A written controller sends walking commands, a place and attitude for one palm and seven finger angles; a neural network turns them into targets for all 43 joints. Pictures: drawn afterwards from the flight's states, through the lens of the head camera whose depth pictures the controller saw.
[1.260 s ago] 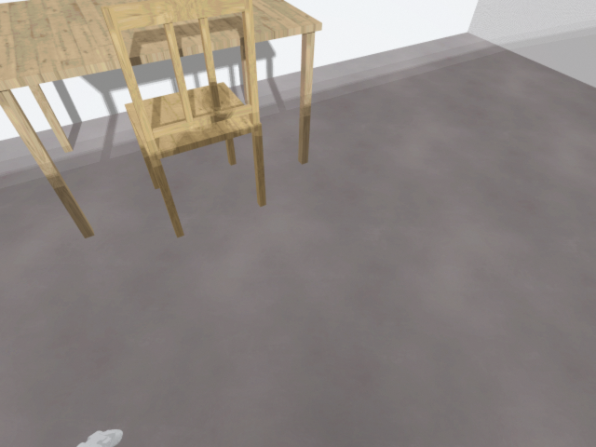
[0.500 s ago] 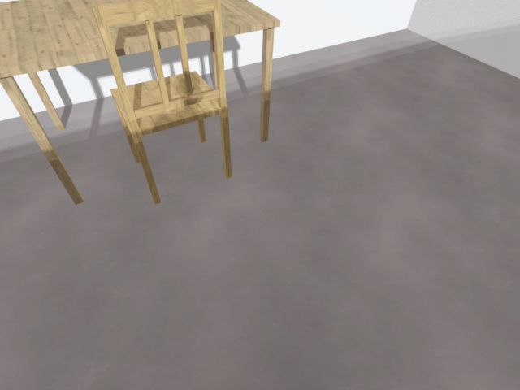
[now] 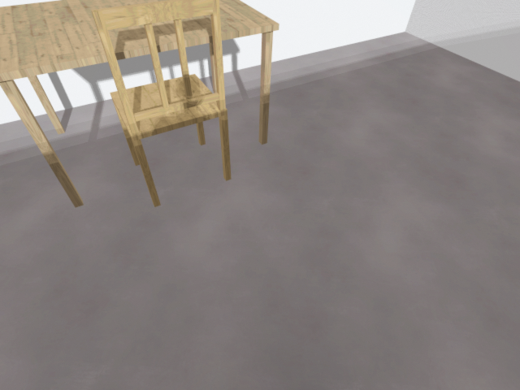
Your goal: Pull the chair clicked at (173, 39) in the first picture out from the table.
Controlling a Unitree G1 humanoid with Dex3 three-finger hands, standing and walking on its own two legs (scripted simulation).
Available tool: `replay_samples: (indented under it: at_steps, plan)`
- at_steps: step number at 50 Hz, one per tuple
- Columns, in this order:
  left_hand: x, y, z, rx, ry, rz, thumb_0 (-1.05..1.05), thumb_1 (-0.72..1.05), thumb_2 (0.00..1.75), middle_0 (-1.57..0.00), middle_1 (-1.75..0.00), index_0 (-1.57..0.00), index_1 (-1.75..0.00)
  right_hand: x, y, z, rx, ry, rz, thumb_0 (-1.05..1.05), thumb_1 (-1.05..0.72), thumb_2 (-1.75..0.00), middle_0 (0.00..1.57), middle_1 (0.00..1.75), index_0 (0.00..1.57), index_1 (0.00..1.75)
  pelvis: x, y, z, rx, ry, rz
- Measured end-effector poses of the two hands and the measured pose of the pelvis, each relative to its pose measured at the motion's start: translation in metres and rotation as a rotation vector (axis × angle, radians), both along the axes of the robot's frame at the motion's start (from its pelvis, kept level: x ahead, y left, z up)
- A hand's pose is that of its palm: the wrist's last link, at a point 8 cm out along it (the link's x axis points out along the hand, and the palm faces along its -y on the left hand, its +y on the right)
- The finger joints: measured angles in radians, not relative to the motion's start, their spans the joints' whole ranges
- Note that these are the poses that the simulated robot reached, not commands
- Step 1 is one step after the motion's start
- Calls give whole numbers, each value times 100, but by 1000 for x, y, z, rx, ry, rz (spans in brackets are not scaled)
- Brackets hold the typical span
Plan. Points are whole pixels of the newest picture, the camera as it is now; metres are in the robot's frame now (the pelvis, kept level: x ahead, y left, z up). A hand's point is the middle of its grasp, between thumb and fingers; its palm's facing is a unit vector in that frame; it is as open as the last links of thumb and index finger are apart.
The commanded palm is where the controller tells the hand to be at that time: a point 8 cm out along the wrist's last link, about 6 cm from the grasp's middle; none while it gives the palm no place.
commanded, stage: look at it before walking up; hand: left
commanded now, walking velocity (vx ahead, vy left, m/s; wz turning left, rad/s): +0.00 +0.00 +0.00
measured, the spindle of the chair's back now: (157, 68) +1.19 +0.47 -0.08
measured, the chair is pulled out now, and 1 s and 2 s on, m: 0.00 0.00 0.00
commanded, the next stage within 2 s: walk to a spot facing it in 0.18 s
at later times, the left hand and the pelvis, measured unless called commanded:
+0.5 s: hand out of the picture +0.05 +0.21 -0.18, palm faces -0.03 -0.97 -0.24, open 7.4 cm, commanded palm none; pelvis +0.03 +0.00 -0.01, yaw -2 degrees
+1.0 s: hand out of the picture +0.09 +0.19 -0.20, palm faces -0.04 -0.99 -0.12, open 7.4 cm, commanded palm none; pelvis +0.20 +0.03 -0.03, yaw -9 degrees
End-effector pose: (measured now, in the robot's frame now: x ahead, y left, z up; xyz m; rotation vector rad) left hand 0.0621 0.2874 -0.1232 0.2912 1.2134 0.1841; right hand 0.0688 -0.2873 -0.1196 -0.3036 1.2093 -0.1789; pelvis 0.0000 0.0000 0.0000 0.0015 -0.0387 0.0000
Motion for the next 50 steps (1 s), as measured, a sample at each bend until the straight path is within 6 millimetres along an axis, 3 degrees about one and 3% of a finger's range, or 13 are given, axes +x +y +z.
replay_samples:
  at_steps: [19, 28, 34, 36, 38, 41, 44, 47, 50]
  plan:
    - [-5, -5, -5, -8, 28, 9, 1, 90, 90, -20, -30, -21, -30, -2, 4, -3, 5, 19, -8, 1, -91, -90, 20, 30, 20, 30, 6, 0, -1, -1, 4, -12]
    - [-22, -42, -30, -103, 151, 18, 1, 90, 90, -20, -30, -20, -30, -30, 31, -31, 100, 101, -103, 1, -91, -90, 20, 30, 20, 30, 41, -6, -13, 9, 17, -64]
    - [-19, -73, -38, -136, 185, 72, 1, 91, 90, -20, -30, -20, -30, -41, 37, -46, 143, 226, -150, 1, -91, -90, 21, 30, 20, 30, 76, -17, -21, -14, 32, -49]
    - [-23, -80, -35, -144, 199, 102, 1, 91, 90, -20, -30, -20, -30, -26, 38, -42, 141, 244, -136, 1, -91, -90, 20, 30, 20, 30, 88, -17, -18, -11, 35, -57]
    - [-31, -85, -32, -154, 248, 117, 1, 90, 90, -20, -30, -20, -30, 2, 39, -37, 137, 212, -131, 1, -91, -90, 20, 30, 20, 30, 100, -14, -15, -6, 38, -76]
    - [-40, -87, -26, -173, 356, 121, 1, 90, 90, -20, -30, -20, -30, 59, 42, -29, 132, 109, -127, 1, -91, -90, 20, 30, 20, 30, 121, -7, -12, -5, 46, -101]
    - [-36, -81, -25, -191, 448, 118, 1, 90, 90, -20, -30, -21, -30, 123, 51, -22, 128, -12, -115, 1, -91, -90, 20, 30, 20, 30, 145, 3, -13, -10, 51, -120]
    - [-15, -65, -35, -198, 493, 115, 1, 90, 90, -20, -30, -21, -30, 182, 62, -20, 109, -126, -98, 1, -91, -90, 20, 30, 20, 30, 175, 16, -24, -19, 44, -131]
    - [31, -42, -50, -186, 475, 83, 1, 90, 90, -20, -30, -21, -30, 211, 73, -22, 88, -194, -119, 1, -91, -90, 20, 30, 20, 30, 201, 28, -32, -21, 23, -162]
